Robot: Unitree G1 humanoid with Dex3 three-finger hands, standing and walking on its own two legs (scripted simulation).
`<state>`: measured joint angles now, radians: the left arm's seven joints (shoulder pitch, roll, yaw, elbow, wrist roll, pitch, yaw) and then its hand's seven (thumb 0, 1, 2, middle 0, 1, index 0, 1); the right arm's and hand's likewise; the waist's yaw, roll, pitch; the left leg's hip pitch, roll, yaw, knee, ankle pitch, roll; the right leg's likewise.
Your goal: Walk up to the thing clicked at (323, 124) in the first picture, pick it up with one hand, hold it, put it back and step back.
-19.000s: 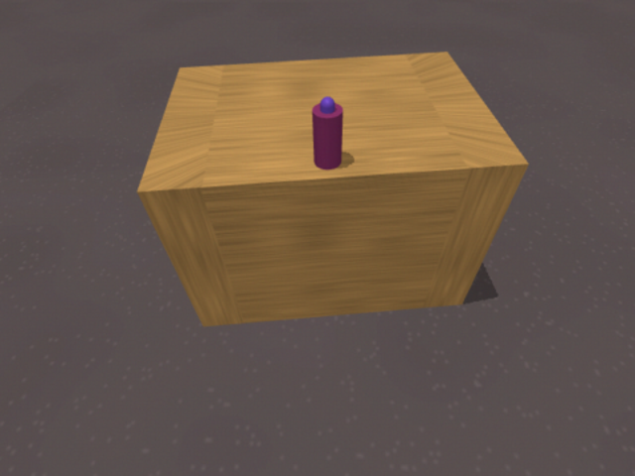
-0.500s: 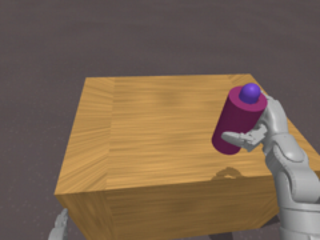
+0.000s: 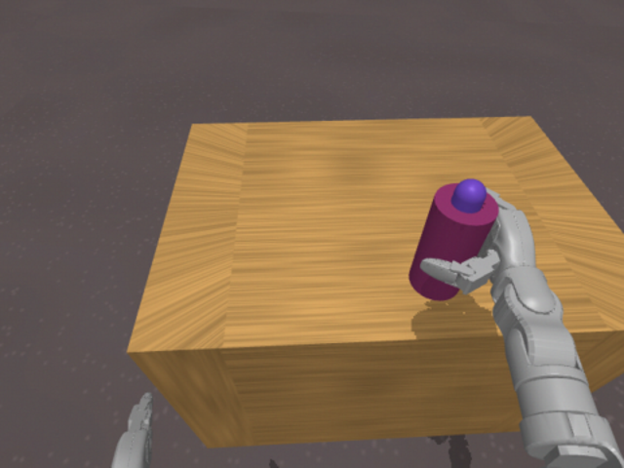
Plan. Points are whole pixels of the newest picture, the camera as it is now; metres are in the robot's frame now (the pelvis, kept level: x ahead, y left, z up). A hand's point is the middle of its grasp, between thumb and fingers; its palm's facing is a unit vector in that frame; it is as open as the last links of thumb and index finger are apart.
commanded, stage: crouch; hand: right
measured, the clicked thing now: (451, 237) +0.36 -0.14 +0.12
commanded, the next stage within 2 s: lower in 0.30 s
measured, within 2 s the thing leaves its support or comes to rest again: rests again in 1.70 s
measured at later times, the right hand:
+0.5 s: hand (441, 248) +0.39 -0.15 +0.07, palm faces -0.01 +1.00 +0.02, open 10.4 cm
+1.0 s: hand (428, 268) +0.40 -0.15 +0.00, palm faces -0.01 +1.00 +0.02, open 10.4 cm
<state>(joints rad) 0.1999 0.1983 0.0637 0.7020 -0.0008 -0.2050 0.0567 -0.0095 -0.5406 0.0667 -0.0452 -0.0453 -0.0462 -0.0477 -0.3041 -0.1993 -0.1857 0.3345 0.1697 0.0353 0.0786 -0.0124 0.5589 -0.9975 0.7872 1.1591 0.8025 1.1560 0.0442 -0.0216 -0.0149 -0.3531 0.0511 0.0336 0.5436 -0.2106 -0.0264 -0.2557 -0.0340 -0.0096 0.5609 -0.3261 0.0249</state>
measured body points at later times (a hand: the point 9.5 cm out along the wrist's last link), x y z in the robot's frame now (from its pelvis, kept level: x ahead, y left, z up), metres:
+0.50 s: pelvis -0.01 -0.01 -0.01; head +0.02 -0.01 +0.44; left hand +0.14 +0.26 -0.09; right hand +0.38 -0.20 +0.07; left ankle +0.04 +0.14 -0.73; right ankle -0.02 -0.13 -0.73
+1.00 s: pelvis -0.01 -0.01 -0.03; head +0.06 -0.02 +0.41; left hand +0.14 +0.26 -0.09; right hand +0.39 -0.20 +0.01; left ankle +0.04 +0.14 -0.73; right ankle -0.02 -0.13 -0.73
